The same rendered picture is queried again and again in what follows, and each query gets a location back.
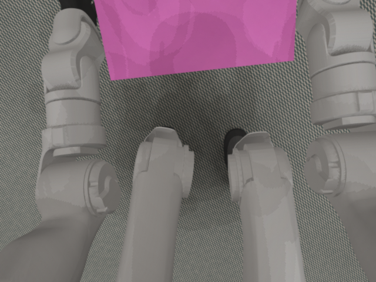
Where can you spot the right robot upper arm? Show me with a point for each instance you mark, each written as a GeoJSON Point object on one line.
{"type": "Point", "coordinates": [342, 166]}

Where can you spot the left robot forearm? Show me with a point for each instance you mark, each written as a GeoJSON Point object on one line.
{"type": "Point", "coordinates": [71, 82]}

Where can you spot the right robot forearm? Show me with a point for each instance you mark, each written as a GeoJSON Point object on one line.
{"type": "Point", "coordinates": [338, 37]}

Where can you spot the robot left shin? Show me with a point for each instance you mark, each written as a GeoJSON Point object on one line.
{"type": "Point", "coordinates": [144, 150]}

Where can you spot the left robot upper arm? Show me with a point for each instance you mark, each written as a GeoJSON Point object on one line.
{"type": "Point", "coordinates": [73, 199]}

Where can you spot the robot left hand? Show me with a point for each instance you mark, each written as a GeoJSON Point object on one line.
{"type": "Point", "coordinates": [84, 5]}

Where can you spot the carton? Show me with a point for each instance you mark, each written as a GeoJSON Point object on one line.
{"type": "Point", "coordinates": [144, 38]}

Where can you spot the robot left thigh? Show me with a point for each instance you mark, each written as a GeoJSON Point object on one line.
{"type": "Point", "coordinates": [151, 230]}

